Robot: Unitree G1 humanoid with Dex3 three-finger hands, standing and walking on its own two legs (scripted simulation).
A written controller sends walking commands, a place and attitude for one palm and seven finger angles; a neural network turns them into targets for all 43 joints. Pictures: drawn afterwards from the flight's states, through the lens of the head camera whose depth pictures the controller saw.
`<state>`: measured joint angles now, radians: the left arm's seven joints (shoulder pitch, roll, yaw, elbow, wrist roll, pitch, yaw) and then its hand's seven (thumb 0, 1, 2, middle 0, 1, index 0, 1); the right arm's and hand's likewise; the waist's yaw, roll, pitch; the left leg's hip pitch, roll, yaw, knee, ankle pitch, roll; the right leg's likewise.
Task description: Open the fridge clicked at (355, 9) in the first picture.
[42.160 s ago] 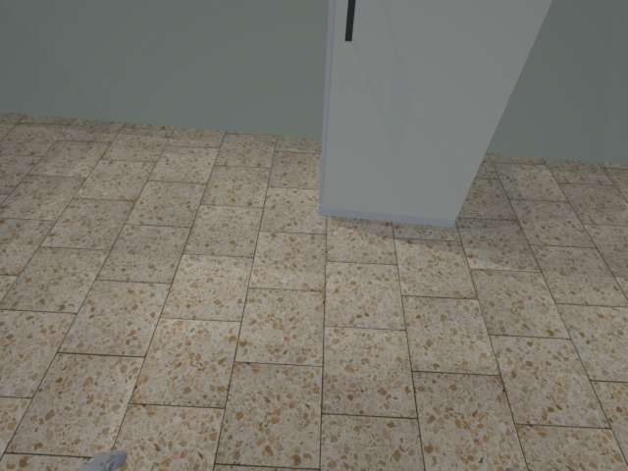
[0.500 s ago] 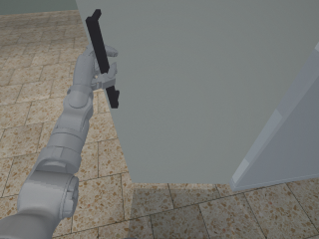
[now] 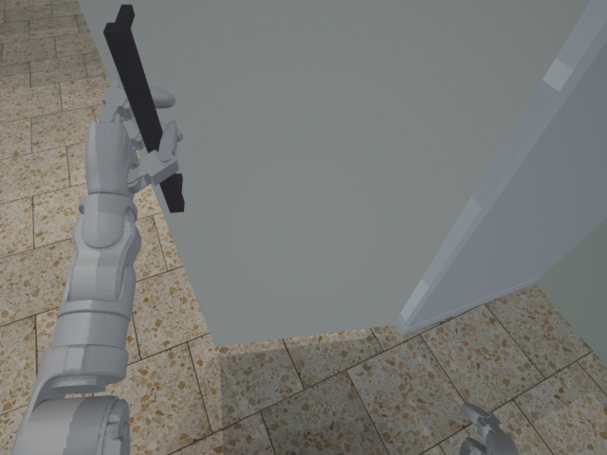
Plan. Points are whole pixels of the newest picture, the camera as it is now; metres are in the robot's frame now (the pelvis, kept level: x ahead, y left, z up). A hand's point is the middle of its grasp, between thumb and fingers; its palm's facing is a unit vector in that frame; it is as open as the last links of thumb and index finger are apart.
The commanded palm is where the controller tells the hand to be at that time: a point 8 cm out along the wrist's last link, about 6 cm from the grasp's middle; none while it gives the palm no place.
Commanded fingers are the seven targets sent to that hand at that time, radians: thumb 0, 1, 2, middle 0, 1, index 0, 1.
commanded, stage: stop walking and hold the door back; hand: left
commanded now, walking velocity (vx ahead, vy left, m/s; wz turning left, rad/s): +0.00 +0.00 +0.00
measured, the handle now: (155, 126) +0.46 +0.18 +0.18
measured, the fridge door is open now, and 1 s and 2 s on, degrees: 77 80 77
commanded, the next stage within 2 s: loosen the grip on the handle in 0.26 s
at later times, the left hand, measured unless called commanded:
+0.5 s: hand (162, 171) +0.39 +0.16 +0.18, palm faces +0.07 -0.99 -0.14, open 6.9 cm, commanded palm +0.35 +0.20 +0.17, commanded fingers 0.00 -0.07 0.43 -0.45 -1.40 -0.45 -1.40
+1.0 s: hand (174, 181) +0.39 +0.15 +0.16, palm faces +0.08 -0.98 -0.18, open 14.6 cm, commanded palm +0.36 +0.20 +0.17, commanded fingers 0.00 -0.55 0.20 -0.25 -1.15 -0.25 -1.15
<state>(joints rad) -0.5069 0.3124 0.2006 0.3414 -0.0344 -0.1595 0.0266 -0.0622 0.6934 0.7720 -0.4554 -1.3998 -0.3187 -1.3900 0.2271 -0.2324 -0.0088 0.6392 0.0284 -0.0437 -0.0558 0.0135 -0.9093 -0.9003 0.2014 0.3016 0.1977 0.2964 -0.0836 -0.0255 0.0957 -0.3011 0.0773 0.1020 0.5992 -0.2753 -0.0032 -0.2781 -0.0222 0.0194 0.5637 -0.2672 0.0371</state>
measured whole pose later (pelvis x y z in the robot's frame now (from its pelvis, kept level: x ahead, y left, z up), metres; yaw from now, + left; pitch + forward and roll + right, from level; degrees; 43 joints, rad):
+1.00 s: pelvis -0.01 -0.04 -0.01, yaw -1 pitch +3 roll +0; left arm -0.51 0.38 0.22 0.62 -0.12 -0.40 -0.12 -0.01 -0.54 0.21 -0.34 -1.22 -0.24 -1.20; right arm 0.33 -0.27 0.01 0.69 0.03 -0.14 -0.06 0.02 -0.91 -0.90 0.21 0.30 0.20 0.30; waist -0.03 0.01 -0.04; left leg -0.46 0.03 -0.04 0.69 -0.30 -0.02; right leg -0.46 0.03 0.01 0.70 -0.30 -0.02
